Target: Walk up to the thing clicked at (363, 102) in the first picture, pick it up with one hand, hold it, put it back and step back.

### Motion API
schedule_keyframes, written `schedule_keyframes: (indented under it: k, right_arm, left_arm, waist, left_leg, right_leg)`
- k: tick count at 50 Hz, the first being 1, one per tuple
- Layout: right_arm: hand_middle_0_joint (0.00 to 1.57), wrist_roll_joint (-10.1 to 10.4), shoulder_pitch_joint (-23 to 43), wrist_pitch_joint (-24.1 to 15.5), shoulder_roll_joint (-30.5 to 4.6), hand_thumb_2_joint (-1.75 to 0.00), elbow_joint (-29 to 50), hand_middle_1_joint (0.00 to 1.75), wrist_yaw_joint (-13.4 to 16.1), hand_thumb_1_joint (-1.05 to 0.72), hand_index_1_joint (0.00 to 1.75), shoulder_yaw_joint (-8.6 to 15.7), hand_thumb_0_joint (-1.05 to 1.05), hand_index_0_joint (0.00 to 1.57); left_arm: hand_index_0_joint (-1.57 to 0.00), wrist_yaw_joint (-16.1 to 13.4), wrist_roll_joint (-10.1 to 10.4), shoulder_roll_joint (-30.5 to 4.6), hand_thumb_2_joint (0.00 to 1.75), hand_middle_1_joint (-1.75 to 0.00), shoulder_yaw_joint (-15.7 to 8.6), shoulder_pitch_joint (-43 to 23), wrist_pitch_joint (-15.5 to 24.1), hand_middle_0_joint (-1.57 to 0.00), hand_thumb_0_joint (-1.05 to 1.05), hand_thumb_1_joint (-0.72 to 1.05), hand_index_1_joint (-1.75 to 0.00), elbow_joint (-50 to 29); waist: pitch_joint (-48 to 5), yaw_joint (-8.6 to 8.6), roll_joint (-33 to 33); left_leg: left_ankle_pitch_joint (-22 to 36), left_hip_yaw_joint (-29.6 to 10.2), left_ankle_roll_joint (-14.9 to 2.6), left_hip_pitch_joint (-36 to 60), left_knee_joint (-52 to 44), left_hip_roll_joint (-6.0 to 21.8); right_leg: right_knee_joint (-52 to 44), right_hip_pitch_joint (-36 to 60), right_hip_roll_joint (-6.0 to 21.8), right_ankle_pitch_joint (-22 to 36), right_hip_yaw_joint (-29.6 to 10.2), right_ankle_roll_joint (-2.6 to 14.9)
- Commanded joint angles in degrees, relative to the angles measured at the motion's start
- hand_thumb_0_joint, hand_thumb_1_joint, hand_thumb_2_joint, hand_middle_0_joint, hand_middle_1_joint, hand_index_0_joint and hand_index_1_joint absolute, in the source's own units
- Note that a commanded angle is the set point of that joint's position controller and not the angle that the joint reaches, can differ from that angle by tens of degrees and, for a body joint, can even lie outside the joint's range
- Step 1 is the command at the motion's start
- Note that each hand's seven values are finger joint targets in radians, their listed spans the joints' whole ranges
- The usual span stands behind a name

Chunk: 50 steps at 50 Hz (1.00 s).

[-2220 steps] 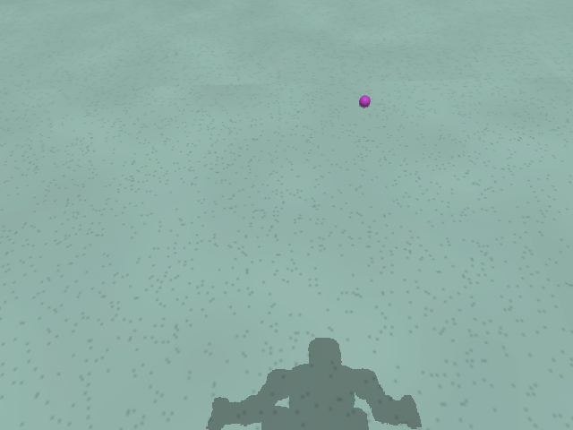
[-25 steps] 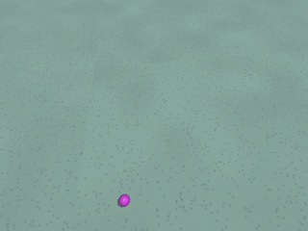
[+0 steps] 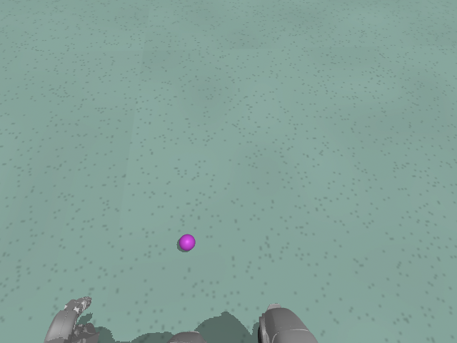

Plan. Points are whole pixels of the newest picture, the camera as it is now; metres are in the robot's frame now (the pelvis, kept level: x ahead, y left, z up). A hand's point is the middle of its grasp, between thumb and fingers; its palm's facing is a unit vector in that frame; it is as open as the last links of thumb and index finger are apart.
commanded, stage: step back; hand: left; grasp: from above
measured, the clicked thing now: (187, 242) +0.52 +0.17 -0.72
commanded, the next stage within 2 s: none
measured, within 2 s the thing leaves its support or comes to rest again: neither
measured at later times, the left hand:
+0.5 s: hand out of the picture -0.02 +0.24 -0.13, palm faces -0.09 -0.91 -0.41, open 7.4 cm
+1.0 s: hand out of the picture -0.18 +0.28 -0.14, palm faces -0.06 -0.92 -0.38, open 7.4 cm
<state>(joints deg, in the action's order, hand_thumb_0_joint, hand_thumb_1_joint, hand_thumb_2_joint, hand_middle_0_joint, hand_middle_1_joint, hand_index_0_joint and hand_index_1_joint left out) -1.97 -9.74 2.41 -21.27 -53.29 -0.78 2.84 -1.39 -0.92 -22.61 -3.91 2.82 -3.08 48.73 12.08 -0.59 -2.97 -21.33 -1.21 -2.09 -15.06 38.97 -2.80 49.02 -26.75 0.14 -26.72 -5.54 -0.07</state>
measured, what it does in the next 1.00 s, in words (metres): walks backwards: right foot, then left foot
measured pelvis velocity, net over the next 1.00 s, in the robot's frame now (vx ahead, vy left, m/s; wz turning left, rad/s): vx -0.29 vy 0.01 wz -0.09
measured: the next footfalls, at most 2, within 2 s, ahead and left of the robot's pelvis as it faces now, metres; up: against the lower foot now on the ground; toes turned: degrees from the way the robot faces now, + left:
right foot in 0.36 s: -0.08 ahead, -0.13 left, +0.00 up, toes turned -4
left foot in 0.72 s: -0.17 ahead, +0.12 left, +0.00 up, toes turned -4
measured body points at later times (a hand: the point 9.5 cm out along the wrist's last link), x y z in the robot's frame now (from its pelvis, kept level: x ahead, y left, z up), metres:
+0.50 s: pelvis -0.13 -0.01 +0.01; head -0.08 -0.04 +0.45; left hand -0.02 +0.29 -0.10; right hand -0.05 -0.34 -0.12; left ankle -0.10 +0.12 -0.65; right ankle -0.12 -0.12 -0.72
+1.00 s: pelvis -0.29 +0.01 +0.01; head -0.23 +0.02 +0.45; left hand -0.18 +0.32 -0.12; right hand -0.20 -0.31 -0.09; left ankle -0.21 +0.12 -0.72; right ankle -0.35 -0.13 -0.66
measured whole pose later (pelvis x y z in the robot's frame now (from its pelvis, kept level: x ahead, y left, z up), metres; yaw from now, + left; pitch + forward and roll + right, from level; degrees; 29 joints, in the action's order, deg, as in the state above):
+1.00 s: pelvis -0.29 +0.01 +0.01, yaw -5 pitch -2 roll -1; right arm -1.8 -7.8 1.2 -20.9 -47.1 1.0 2.1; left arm -0.5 -0.8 -23.3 -5.5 10.3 -3.5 47.5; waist 10.2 1.1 -1.7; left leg -12.8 0.1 -1.0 -20.1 35.3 1.9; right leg 61.7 -21.4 -4.2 -30.2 -6.6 -1.6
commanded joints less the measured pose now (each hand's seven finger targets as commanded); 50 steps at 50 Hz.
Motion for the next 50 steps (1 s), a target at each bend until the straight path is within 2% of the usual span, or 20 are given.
schedule_keyframes:
  k: [1, 11, 16, 17, 18, 19, 20, 21, 23, 24, 30, 33, 35, 36, 37, 38, 40, 42, 46, 50]
  right_arm:
    - [0.20, -0.7, 5.0, -2.0, -15.5, -0.90, 5.9, 0.30, 2.0, -0.90, 0.30, 3.9, 0.00, 0.20]
    - [0.20, 0.5, -1.8, -1.8, -14.7, -0.90, 8.0, 0.30, 3.0, -0.90, 0.30, 4.2, 0.00, 0.20]
    - [0.20, 1.0, 3.1, -0.8, -15.8, -0.90, 9.6, 0.30, 2.2, -0.90, 0.30, 4.1, 0.00, 0.20]
    - [0.20, 1.3, 3.8, -0.6, -15.6, -0.90, 9.6, 0.30, 2.0, -0.90, 0.30, 4.0, 0.00, 0.20]
    - [0.20, 1.9, 3.1, -0.5, -13.5, -0.90, 9.6, 0.30, 1.9, -0.90, 0.30, 3.2, 0.00, 0.20]
    - [0.20, 2.4, 5.4, -0.5, -10.6, -0.90, 11.0, 0.30, 1.8, -0.90, 0.30, 2.8, 0.00, 0.20]
    - [0.20, 2.0, 6.1, 0.1, -12.2, -0.90, 10.0, 0.30, 2.6, -0.90, 0.30, 3.6, 0.00, 0.20]
    - [0.20, 2.1, 4.2, 0.3, -13.4, -0.90, 8.9, 0.30, 2.5, -0.90, 0.30, 3.8, 0.00, 0.20]
    - [0.20, 2.8, -1.2, -0.2, -12.5, -0.90, 6.5, 0.30, 2.5, -0.90, 0.30, 3.4, 0.00, 0.20]
    - [0.20, 2.6, -1.6, -0.6, -12.1, -0.90, 6.7, 0.30, 2.5, -0.90, 0.30, 3.0, 0.00, 0.20]
    - [0.20, 1.5, -0.3, -1.3, -10.9, -0.90, 8.5, 0.30, 2.8, -0.90, 0.30, 2.2, 0.00, 0.20]
    - [0.20, 1.1, -3.9, -1.6, -10.9, -0.90, 7.1, 0.30, 2.3, -0.90, 0.30, 2.8, 0.00, 0.20]
    - [0.20, 0.6, -8.0, -2.0, -11.6, -0.90, 5.4, 0.30, 2.1, -0.90, 0.30, 3.4, 0.00, 0.20]
    - [0.20, -0.3, -6.8, -2.1, -14.9, -0.90, 6.2, 0.30, 2.0, -0.90, 0.30, 4.4, 0.00, 0.20]
    - [0.20, -0.2, -2.9, -1.9, -21.7, -0.90, 7.8, 0.30, 1.4, -0.90, 0.30, 5.6, 0.00, 0.20]
    - [0.20, -0.3, -2.3, -2.2, -22.4, -0.90, 8.2, 0.30, 1.5, -0.90, 0.30, 5.9, 0.00, 0.20]
    - [0.20, -0.4, 2.3, -2.5, -17.1, -0.90, 8.2, 0.30, 2.2, -0.90, 0.30, 3.9, 0.00, 0.20]
    - [0.20, -0.1, 4.6, -2.6, -15.2, -0.90, 9.2, 0.30, 2.7, -0.90, 0.30, 3.6, 0.00, 0.20]
    - [0.20, -0.1, 0.3, -2.4, -14.0, -0.90, 9.3, 0.30, 2.7, -0.90, 0.30, 3.9, 0.00, 0.20]
    - [0.20, -0.1, 0.2, -1.6, -15.8, -0.90, 10.2, 0.30, 2.5, -0.90, 0.30, 4.2, 0.00, 0.20]
  left_arm:
    - [-0.20, -1.4, 1.0, -10.0, 0.90, -0.30, -2.9, 2.3, 0.6, -0.20, 0.00, 0.90, -0.30, -3.5]
    - [-0.20, -0.2, 0.3, -9.4, 0.90, -0.30, -3.2, 5.9, 1.5, -0.20, 0.00, 0.90, -0.30, -5.2]
    - [-0.20, 0.6, -0.2, -8.8, 0.90, -0.30, -3.5, 13.2, 2.0, -0.20, 0.00, 0.90, -0.30, -1.9]
    - [-0.20, 0.6, -0.5, -8.5, 0.90, -0.30, -3.6, 15.9, 2.2, -0.20, 0.00, 0.90, -0.30, -0.8]
    - [-0.20, 0.5, -1.4, -11.1, 0.90, -0.30, -4.3, 15.8, 2.7, -0.20, 0.00, 0.90, -0.30, -1.2]
    - [-0.20, 0.8, -1.1, -17.3, 0.90, -0.30, -5.8, 13.0, 2.7, -0.20, 0.00, 0.90, -0.30, -2.6]
    - [-0.20, 0.7, -1.7, -20.9, 0.90, -0.30, -6.3, 8.6, 2.8, -0.20, 0.00, 0.90, -0.30, -5.2]
    - [-0.20, 0.5, -1.2, -17.8, 0.90, -0.30, -5.7, 6.1, 3.1, -0.20, 0.00, 0.90, -0.30, -6.5]
    - [-0.20, -0.1, -1.0, -13.5, 0.90, -0.30, -4.5, -0.1, 3.0, -0.20, 0.00, 0.90, -0.30, -7.8]
    - [-0.20, -0.2, -1.1, -12.6, 0.90, -0.30, -4.7, 0.4, 2.9, -0.20, 0.00, 0.90, -0.30, -8.1]
    - [-0.20, -0.9, -1.4, -11.6, 0.90, -0.30, -4.4, 7.9, 2.2, -0.20, 0.00, 0.90, -0.30, -8.3]
    - [-0.20, -0.5, -0.8, -12.6, 0.90, -0.30, -4.2, 6.5, 1.6, -0.20, 0.00, 0.90, -0.30, -9.0]
    - [-0.20, 0.0, -0.2, -12.5, 0.90, -0.30, -3.7, 4.7, 0.8, -0.20, 0.00, 0.90, -0.30, -9.7]
    - [-0.20, 0.1, 0.0, -10.4, 0.90, -0.30, -3.1, 5.7, 0.5, -0.20, 0.00, 0.90, -0.30, -10.2]
    - [-0.20, -0.2, 0.3, -9.7, 0.90, -0.30, -3.1, 3.1, 0.8, -0.20, 0.00, 0.90, -0.30, -10.9]
    - [-0.20, -0.8, -0.6, -11.5, 0.90, -0.30, -4.4, -0.6, 0.7, -0.20, 0.00, 0.90, -0.30, -10.4]
    - [-0.20, -0.7, 0.5, -10.0, 0.90, -0.30, -4.2, 2.9, 0.3, -0.20, 0.00, 0.90, -0.30, -8.5]
    - [-0.20, -0.4, 0.6, -10.8, 0.90, -0.30, -4.4, 8.2, 0.4, -0.20, 0.00, 0.90, -0.30, -6.2]
    - [-0.20, 0.2, -0.3, -9.8, 0.90, -0.30, -4.2, 7.3, 0.8, -0.20, 0.00, 0.90, -0.30, -6.2]
    - [-0.20, 0.5, -0.2, -9.5, 0.90, -0.30, -3.6, 8.4, 1.1, -0.20, 0.00, 0.90, -0.30, -5.7]
  waist:
    - [-12.5, 1.47, 9.2]
    - [-15.2, -2.28, 10.8]
    - [-16.3, 1.21, 11.3]
    - [-17.3, 2.30, 11.8]
    - [-16.9, 2.16, 6.2]
    - [-12.2, 2.74, -9.7]
    - [-8.5, 4.00, -13.4]
    - [-6.7, 2.20, -7.5]
    - [-7.8, -1.92, -2.8]
    - [-8.9, -1.14, -4.3]
    - [-13.9, 3.90, -7.4]
    - [-16.2, 2.39, -8.4]
    - [-16.4, -0.26, -5.4]
    - [-15.9, 0.20, 3.2]
    - [-14.1, -0.58, 17.2]
    - [-12.9, -3.27, 15.1]
    - [-11.9, 1.19, 7.0]
    - [-10.9, 3.31, 9.6]
    - [-12.7, -0.15, 10.8]
    - [-14.9, -0.75, 14.1]
  left_leg:
    - [37.2, -14.1, -8.53, 6.6, -14.9, 16.3]
    - [37.8, -12.6, -13.36, 15.2, -10.3, 19.0]
    - [21.8, -9.6, -8.96, 4.3, -8.5, 16.5]
    - [19.0, -8.8, -6.89, 1.6, -6.4, 15.5]
    - [12.0, -7.5, -3.75, -5.8, -2.7, 12.5]
    - [-4.3, -1.8, 0.85, -15.0, 8.4, 0.3]
    - [-14.9, -5.4, 2.29, -10.8, 24.0, -2.3]
    - [-12.7, -10.3, 2.47, -10.1, 30.4, -2.2]
    - [-6.1, -9.8, 2.38, -10.8, 32.9, -4.7]
    - [-5.6, -8.4, 2.58, -10.4, 32.6, -4.8]
    - [-10.3, -3.9, 3.49, -12.6, 11.4, -0.2]
    - [-3.9, 0.5, 2.26, -4.6, -3.2, 0.5]
    - [9.0, 0.5, 1.03, 3.6, -14.7, 1.7]
    - [9.9, -12.0, -2.15, 6.5, -17.1, 10.0]
    - [17.2, -27.1, -10.19, 2.2, -20.6, 22.8]
    - [20.5, -32.4, -15.81, -4.7, -21.6, 26.6]
    - [29.0, -19.0, -12.12, -2.3, -17.2, 20.5]
    - [28.4, -13.6, -10.75, -0.8, -15.3, 18.0]
    - [31.1, -12.6, -12.75, 8.7, -12.4, 17.7]
    - [27.8, -12.3, -12.15, 8.6, -11.7, 18.1]
  right_leg:
    - [21.3, -5.0, -6.8, -4.3, -7.8, 1.74]
    - [7.0, -1.2, -3.5, -3.9, -1.0, -1.37]
    - [-16.9, 13.6, -1.6, 7.5, 4.8, 1.14]
    - [-23.5, 18.0, -1.3, 13.0, 5.3, 2.11]
    - [-25.9, 21.4, 3.0, 13.1, -2.7, 3.37]
    - [-30.5, 15.7, 14.7, 12.6, -20.9, 10.83]
    - [-34.2, 2.6, 24.2, 14.3, -29.7, 18.69]
    - [-32.9, 0.8, 22.4, 17.6, -26.0, 17.43]
    - [-27.0, 4.8, 14.0, 28.3, -10.2, 12.49]
    - [-26.3, 6.4, 12.5, 28.8, -7.9, 11.58]
    - [-20.9, 24.9, 14.7, 39.4, -8.3, 12.89]
    - [-17.7, 22.4, 13.5, 37.5, -7.4, 11.05]
    - [-14.9, 14.3, 11.3, 28.1, -5.4, 7.19]
    - [-9.6, 6.0, 6.5, 17.2, -2.9, 4.00]
    - [1.7, -0.2, -4.7, -4.1, 5.0, 1.05]
    - [14.7, 2.3, -5.2, -11.1, -3.1, 0.76]
    - [23.4, -0.5, -6.5, -5.8, -7.4, 1.93]
    - [25.1, -1.4, -6.1, -2.1, -5.2, 1.19]
    - [16.3, -2.4, -4.5, -3.7, -2.9, -1.82]
    - [1.2, 3.6, -1.9, -3.5, 1.5, -1.40]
